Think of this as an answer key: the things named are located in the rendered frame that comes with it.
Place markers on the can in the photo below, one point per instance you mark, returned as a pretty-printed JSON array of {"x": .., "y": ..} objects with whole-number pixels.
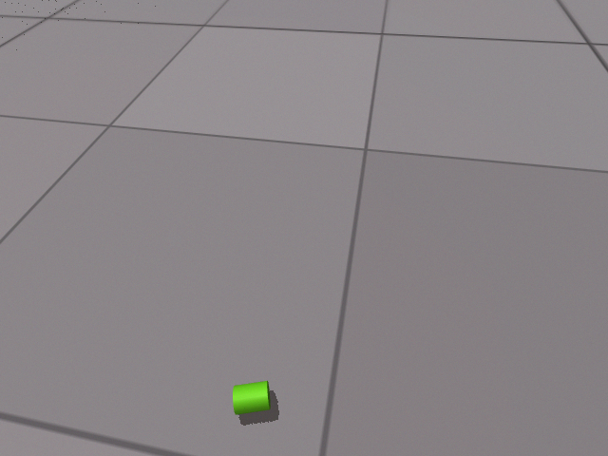
[{"x": 251, "y": 397}]

